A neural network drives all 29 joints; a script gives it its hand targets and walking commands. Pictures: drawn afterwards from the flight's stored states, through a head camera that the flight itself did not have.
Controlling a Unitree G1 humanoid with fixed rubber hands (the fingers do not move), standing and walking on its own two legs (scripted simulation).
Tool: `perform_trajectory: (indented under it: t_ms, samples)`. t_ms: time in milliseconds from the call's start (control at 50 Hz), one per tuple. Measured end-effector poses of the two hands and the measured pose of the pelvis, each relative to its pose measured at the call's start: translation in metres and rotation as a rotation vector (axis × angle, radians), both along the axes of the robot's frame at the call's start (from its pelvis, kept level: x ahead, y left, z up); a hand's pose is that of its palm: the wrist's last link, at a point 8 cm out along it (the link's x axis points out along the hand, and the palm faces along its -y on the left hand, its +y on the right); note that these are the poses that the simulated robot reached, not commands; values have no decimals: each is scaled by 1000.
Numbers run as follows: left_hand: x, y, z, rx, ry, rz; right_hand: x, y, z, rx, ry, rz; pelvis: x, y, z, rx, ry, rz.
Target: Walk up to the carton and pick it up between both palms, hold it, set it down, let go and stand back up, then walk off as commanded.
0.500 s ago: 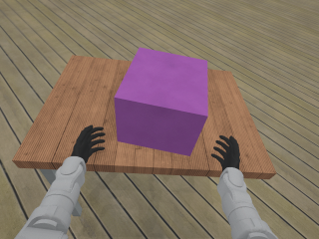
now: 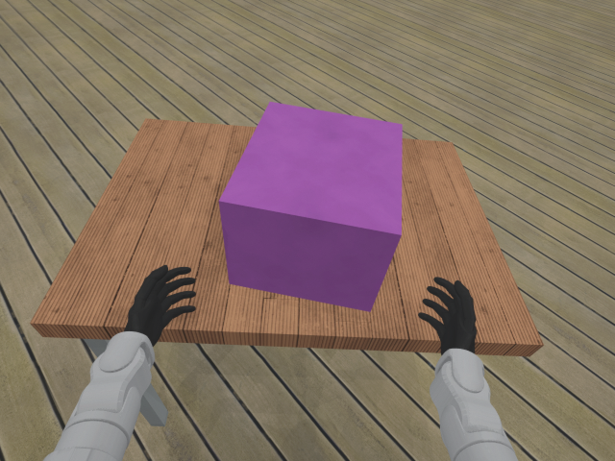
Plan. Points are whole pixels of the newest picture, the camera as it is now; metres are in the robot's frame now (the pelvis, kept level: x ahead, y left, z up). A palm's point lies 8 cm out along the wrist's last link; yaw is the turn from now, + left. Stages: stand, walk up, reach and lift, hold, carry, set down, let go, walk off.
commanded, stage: set down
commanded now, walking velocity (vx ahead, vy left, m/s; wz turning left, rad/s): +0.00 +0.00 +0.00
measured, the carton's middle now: (317, 202) +0.55 -0.04 +0.01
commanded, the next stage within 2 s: let go in 2.00 s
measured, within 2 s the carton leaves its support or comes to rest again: neither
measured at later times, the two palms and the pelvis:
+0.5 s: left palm (129, 365) +0.26 +0.23 -0.02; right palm (459, 362) +0.24 -0.21 +0.01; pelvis +0.00 +0.00 +0.00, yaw -1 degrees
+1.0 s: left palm (125, 410) +0.22 +0.23 -0.04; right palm (475, 389) +0.22 -0.23 -0.03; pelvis +0.01 -0.02 +0.00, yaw -1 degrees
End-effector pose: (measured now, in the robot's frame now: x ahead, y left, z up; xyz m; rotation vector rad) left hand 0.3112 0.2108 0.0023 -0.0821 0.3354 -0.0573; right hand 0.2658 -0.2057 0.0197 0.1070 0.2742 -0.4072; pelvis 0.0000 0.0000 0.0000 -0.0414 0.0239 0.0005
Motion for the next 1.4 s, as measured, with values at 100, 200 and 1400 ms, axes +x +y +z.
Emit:
perform_trajectory:
  t_ms: [100, 200, 1400]
  samples:
    - [-10, 3, -3, 4, 10, 1, -11, -1, -5, 8, 10, -12, 1, 0, 0, 1, -15, -1]
    - [-21, 5, -5, 11, 19, 1, -20, -2, -7, 14, 11, -21, 0, 1, 0, 1, -26, -3]
    - [-106, 8, -52, 162, 360, 79, -66, -42, -66, -45, 321, 179, 13, -19, 5, 31, -68, -11]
